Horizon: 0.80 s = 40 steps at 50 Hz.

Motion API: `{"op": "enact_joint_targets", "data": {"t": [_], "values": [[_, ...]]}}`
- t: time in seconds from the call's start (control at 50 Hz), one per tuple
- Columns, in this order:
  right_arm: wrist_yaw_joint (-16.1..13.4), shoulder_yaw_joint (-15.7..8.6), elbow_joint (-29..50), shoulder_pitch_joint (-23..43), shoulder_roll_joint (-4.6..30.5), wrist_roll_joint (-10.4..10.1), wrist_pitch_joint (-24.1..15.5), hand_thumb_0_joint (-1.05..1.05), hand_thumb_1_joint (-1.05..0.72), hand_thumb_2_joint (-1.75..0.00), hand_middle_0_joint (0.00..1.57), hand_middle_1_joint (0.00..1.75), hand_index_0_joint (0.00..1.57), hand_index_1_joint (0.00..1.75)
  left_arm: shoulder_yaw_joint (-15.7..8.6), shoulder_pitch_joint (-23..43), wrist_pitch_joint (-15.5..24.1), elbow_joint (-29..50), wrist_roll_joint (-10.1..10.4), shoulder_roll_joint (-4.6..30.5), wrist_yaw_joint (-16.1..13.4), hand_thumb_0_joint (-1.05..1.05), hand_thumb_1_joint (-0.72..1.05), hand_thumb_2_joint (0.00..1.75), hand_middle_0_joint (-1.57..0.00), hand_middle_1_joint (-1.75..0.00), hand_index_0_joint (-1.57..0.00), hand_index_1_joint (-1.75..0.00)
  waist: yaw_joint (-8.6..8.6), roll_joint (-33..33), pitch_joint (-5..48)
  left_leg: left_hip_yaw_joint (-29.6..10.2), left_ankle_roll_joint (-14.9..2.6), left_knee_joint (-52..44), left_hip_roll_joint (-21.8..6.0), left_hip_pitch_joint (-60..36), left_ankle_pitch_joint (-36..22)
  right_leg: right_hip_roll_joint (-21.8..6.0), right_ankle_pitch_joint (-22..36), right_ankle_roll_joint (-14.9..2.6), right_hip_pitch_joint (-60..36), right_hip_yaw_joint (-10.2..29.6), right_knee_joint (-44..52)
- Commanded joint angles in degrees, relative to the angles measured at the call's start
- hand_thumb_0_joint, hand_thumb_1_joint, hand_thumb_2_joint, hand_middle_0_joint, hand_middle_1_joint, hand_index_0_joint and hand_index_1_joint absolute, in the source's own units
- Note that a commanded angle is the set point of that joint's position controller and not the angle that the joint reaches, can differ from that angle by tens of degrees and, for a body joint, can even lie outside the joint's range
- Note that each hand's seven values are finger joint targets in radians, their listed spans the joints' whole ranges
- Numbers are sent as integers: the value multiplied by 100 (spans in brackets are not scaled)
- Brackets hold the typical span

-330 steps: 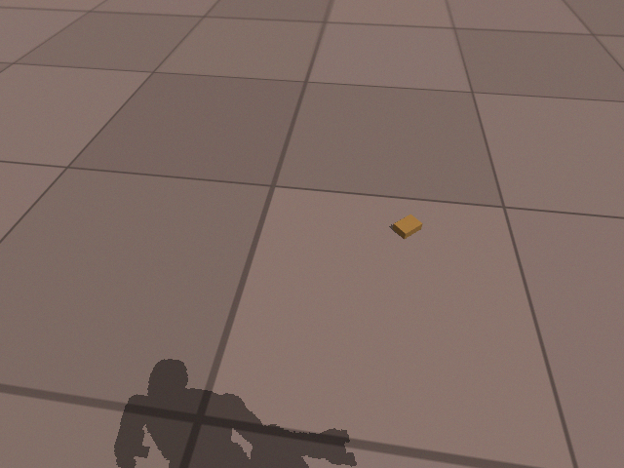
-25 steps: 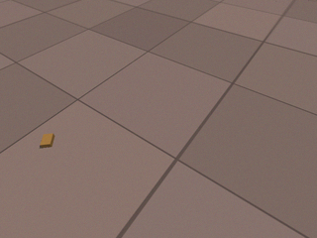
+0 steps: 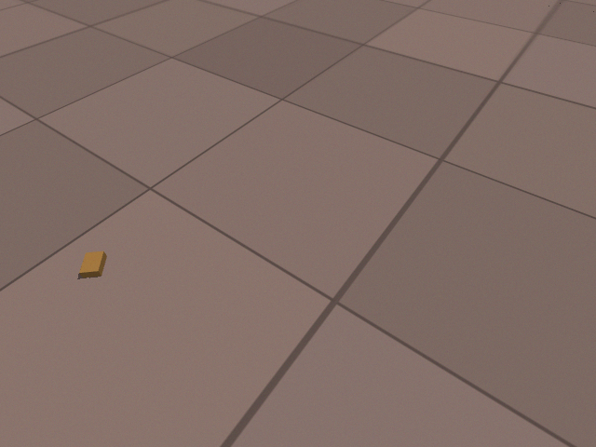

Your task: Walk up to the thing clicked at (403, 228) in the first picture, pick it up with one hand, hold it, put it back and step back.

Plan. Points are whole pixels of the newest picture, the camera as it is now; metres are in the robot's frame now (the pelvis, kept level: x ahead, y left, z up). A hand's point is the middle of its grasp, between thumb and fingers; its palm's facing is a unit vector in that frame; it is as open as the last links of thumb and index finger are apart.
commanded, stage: stand
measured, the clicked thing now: (93, 264) +0.99 +0.83 -0.76
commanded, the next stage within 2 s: walk up in 0.20 s
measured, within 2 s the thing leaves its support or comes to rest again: neither
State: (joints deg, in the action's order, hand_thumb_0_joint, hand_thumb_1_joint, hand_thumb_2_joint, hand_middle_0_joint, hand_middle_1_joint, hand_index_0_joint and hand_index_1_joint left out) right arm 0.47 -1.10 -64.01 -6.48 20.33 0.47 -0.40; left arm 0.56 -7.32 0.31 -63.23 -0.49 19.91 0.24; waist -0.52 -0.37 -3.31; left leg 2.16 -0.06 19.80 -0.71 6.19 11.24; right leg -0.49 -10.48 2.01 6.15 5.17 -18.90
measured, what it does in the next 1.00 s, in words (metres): steps on the spot, turning left: left foot, then right foot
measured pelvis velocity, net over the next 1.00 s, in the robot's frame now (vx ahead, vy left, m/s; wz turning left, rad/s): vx -0.01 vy -0.03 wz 0.46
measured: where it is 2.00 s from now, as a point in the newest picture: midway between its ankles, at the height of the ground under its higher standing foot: outside the picture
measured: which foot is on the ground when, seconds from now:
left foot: down 0.00-0.38, up 0.40-0.68, down 0.70-1.00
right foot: down 0.00-0.70, up 0.72-0.98, down 1.00-1.00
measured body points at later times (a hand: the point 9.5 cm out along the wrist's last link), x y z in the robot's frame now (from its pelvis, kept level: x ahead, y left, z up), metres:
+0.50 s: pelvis -0.02 -0.03 -0.01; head +0.02 -0.03 +0.44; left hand +0.03 +0.30 -0.12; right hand +0.11 -0.35 -0.13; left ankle -0.05 +0.09 -0.69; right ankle +0.00 -0.14 -0.75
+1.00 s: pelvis -0.01 -0.03 -0.03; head +0.01 +0.00 +0.42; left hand -0.09 +0.29 -0.15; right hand +0.22 -0.28 -0.12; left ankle -0.05 +0.11 -0.75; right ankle +0.06 -0.15 -0.75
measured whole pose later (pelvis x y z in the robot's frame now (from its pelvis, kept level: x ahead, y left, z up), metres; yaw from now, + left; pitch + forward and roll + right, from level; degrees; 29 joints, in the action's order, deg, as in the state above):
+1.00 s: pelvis -0.01 -0.03 -0.03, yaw +26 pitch -2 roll -1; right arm -1.1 -2.3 -43.3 -14.9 23.5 1.2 -0.7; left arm -4.4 -12.8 -2.7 -48.3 -0.7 23.9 2.0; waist 0.9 0.7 -6.8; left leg -6.6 1.2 41.3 0.4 19.4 20.0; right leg -1.6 -23.6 -1.4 18.1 -0.3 -40.9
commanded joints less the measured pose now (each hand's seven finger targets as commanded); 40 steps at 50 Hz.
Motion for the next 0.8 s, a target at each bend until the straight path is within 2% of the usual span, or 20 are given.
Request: {"op": "enact_joint_targets", "data": {"t": [0.0, 0.16, 0.18, 0.26, 0.3, 0.32, 0.34, 0.36, 0.38, 0.4, 0.44, 0.46, 0.56, 0.6, 0.64, 0.66, 0.68, 0.7, 0.72, 0.78], "values": [[-46, -228, 333, 199, 1205, -14, -117, 0, -90, -90, 20, 30, 20, 30, -239, 210, 149, 336, -18, 1223, -113, 0, 90, 90, -20, -30, -20, -30, -25, 71, 463, -546, -137, -288, -724, -292, -722, -582, 952, -292, 199, 286, 195], [-46, -231, 311, 165, 1205, -6, -106, 0, -90, -90, 20, 30, 20, 30, -243, 169, 140, 339, -14, 1223, -106, 0, 90, 90, -20, -30, -20, -30, 7, 57, 368, -553, -132, -347, -702, -130, -561, -563, 808, -297, 200, 287, 249], [-33, -440, 661, -99, 1616, -46, -47, 0, -90, -90, 20, 30, 20, 30, -487, 572, 44, 624, 7, 1578, -48, 0, 90, 90, -20, -30, -20, -30, -18, 13, 10, -1206, -343, -238, -777, 763, -1453, -166, 78, -248, 39, -434, -568], [-86, -685, 1071, -103, 1900, 20, -3, 0, -90, -90, 20, 30, 20, 30, -524, -41, -78, 865, -16, 1215, -38, 0, 90, 90, -20, -30, -20, -30, 111, -993, 498, -2424, -1146, -177, -1597, 461, -2069, 184, -1666, -268, 585, -417, -1802], [-109, -689, 1274, 85, 1723, 55, 50, 0, -90, -90, 20, 30, 20, 30, -569, -206, -49, 949, -62, 1202, -14, 0, 90, 90, -20, -30, -20, -30, 283, -767, 660, -1914, -840, 486, -1157, 473, -2029, 69, -1020, -410, 414, -353, -937], [-101, -652, 1382, 70, 1509, 38, 72, 0, -90, -90, 20, 30, 20, 30, -624, -244, -41, 1001, -83, 1298, -17, 0, 90, 90, -20, -30, -20, -30, 322, -436, 740, -1452, -540, 1010, -721, 722, -1752, -209, -441, -550, 100, -136, -384], [-99, -573, 1550, 179, 1212, 8, 86, 0, -90, -90, 20, 30, 20, 30, -733, -343, -24, 1022, -151, 1610, -37, 0, 90, 90, -20, -30, -20, -30, 413, 240, 740, -949, -244, 1743, -150, 1469, -919, -936, 62, -782, -386, 560, 83], [-117, -518, 1665, 168, 999, -1, 115, 0, -90, -90, 20, 30, 20, 30, -804, -79, -14, 1179, -195, 1928, -46, 0, 90, 90, -20, -30, -20, -30, 422, 1249, 493, -199, -85, 2770, 505, 2304, 1561, -2011, -85, -1397, -368, 1526, 686], [-176, -611, 1724, -115, 1261, 113, 176, 0, -90, -90, 20, 30, 20, 30, -860, 224, -27, 1448, -231, 2058, -15, 0, 90, 90, -20, -30, -20, -30, 315, 1234, 368, -420, -31, 3765, 94, 2231, 2228, -2724, -182, -1880, 299, 1895, 743], [-156, -654, 1722, -317, 1454, 104, 212, 0, -90, -90, 20, 30, 20, 30, -818, 495, -40, 1661, -199, 1820, 7, 0, 90, 90, -20, -30, -20, -30, 165, 973, 82, -626, 16, 4149, -65, 2105, 1944, -2546, 116, -1901, 604, 1607, 683], [-30, -670, 1720, -598, 1386, 100, 219, 0, -90, -90, 20, 30, 20, 30, -722, 667, -10, 1783, -183, 1489, 1, 0, 90, 90, -20, -30, -20, -30, 8, 695, -10, -695, 129, 4254, -165, 2194, 1378, -1684, 692, -1525, 359, 526, 302], [15, -658, 1749, -761, 1349, 78, 206, 0, -90, -90, 20, 30, 20, 30, -766, 651, 7, 1798, -224, 1555, -8, 0, 90, 90, -20, -30, -20, -30, -27, 905, 141, -647, 117, 4051, -239, 2286, 1299, -1567, 712, -1475, 48, 249, 181], [88, -611, 1894, -593, 1247, 79, 81, 0, -90, -90, 20, 30, 20, 30, -840, -167, -7, 1879, -236, 1743, 71, 0, 90, 90, -20, -30, -20, -30, 382, 1050, 296, -139, 62, 2453, -120, 1868, 1494, -1603, 949, -1492, -331, -100, -307], [35, -613, 1839, -973, 1247, 56, 9, 0, -90, -90, 20, 30, 20, 30, -849, -17, -70, 1997, -195, 1800, 120, 0, 90, 90, -20, -30, -20, -30, 193, 1134, 439, 169, 19, 1882, 35, 1254, 1065, -1584, 1333, -1384, -17, -362, -735], [-38, -650, 1702, -1423, 1259, 54, -96, 0, -90, -90, 20, 30, 20, 30, -808, 95, -165, 2089, -124, 1694, 152, 0, 90, 90, -20, -30, -20, -30, -56, 876, 593, 469, -64, 783, 305, 328, 127, -1327, 801, -1089, 463, -801, -1517], [-98, -723, 1674, -1598, 1476, 104, -171, 0, -90, -90, 20, 30, 20, 30, -716, -93, -206, 2109, -103, 1427, 152, 0, 90, 90, -20, -30, -20, -30, -117, 272, 738, -72, -205, 288, 90, -330, -23, -1137, 142, -789, 982, -990, -2355], [-169, -860, 1825, -1468, 2063, 204, -222, 0, -90, -90, 20, 30, 20, 30, -612, -227, -243, 2210, -61, 1020, 172, 0, 90, 90, -20, -30, -20, -30, -51, -1157, 643, -2341, -696, -215, -1307, -803, -310, -328, -1614, -360, 2329, -1307, -3575], [-206, -900, 2084, -1252, 2518, 174, -250, 0, -90, -90, 20, 30, 20, 30, -662, -213, -303, 2252, -107, 1199, 112, 0, 90, 90, -20, -30, -20, -30, 14, -1080, 467, -3682, -1505, -195, -2248, -14, -535, -263, -2615, -224, 2525, -529, -3920], [-225, -892, 2057, -1196, 2443, 69, -262, 0, -90, -90, 20, 30, 20, 30, -732, -5, -296, 2181, -94, 1526, 86, 0, 90, 90, -20, -30, -20, -30, -70, -816, 220, -3670, -1820, -225, -2227, 423, -507, -414, -2524, -244, 2311, -173, -4258], [-323, -687, 2183, -960, 1887, 59, -280, 0, -90, -90, 20, 30, 20, 30, -765, -399, -259, 1980, -37, 1470, 119, 0, 90, 90, -20, -30, -20, -30, 130, -836, 315, -1986, -1248, 508, -1318, 202, -1626, -490, -1842, -299, 2252, -173, -3943]]}}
